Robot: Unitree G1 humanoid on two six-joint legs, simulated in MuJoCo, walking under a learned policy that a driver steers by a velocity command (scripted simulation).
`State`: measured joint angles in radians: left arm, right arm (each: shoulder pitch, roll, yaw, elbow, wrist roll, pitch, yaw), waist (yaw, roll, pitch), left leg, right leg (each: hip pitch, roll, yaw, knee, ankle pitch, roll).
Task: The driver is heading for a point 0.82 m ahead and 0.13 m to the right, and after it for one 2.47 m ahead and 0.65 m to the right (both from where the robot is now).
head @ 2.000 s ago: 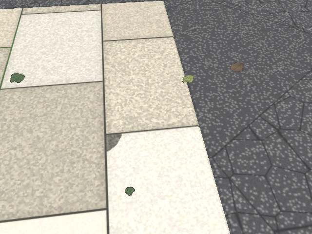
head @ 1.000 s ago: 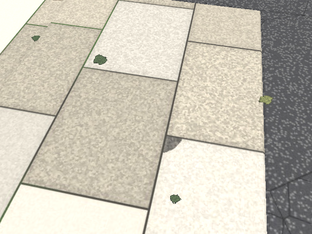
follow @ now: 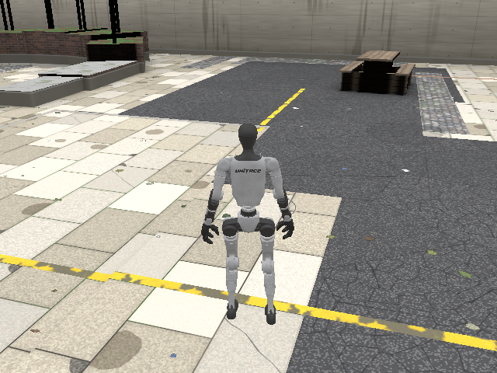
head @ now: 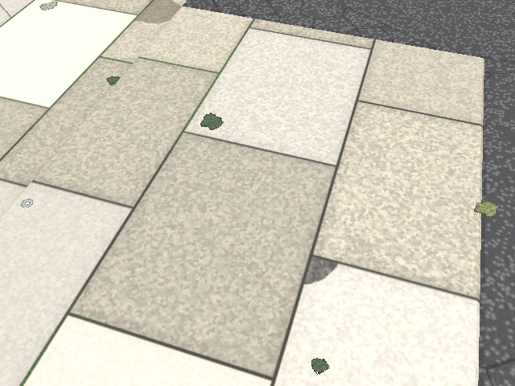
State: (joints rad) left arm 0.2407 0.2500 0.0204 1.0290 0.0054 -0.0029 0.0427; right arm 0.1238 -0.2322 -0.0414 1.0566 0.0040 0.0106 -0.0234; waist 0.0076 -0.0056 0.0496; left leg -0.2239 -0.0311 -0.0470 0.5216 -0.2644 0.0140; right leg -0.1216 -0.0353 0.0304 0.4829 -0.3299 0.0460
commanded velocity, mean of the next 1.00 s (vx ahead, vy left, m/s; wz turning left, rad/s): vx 0.14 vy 0.00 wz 0.00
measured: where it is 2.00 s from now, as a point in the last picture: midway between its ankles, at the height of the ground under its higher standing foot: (281, 322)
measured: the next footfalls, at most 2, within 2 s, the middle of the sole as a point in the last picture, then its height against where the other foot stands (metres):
right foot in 1.22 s outside the picture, level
left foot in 1.78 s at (237, 301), level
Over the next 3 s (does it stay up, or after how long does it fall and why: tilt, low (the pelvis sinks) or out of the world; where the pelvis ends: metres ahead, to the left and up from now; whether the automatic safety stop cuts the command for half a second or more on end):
stays up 0.77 -0.03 0.00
